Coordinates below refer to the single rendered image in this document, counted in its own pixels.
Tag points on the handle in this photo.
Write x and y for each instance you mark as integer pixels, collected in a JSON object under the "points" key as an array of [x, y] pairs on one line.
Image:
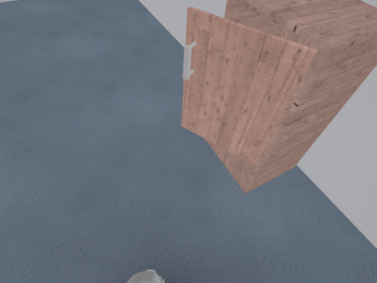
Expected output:
{"points": [[187, 61]]}

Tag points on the cupboard door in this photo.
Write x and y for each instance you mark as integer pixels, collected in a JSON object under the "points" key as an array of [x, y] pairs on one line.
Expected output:
{"points": [[242, 83]]}

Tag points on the left robot thigh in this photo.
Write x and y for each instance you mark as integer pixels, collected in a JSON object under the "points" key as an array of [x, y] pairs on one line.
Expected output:
{"points": [[146, 277]]}

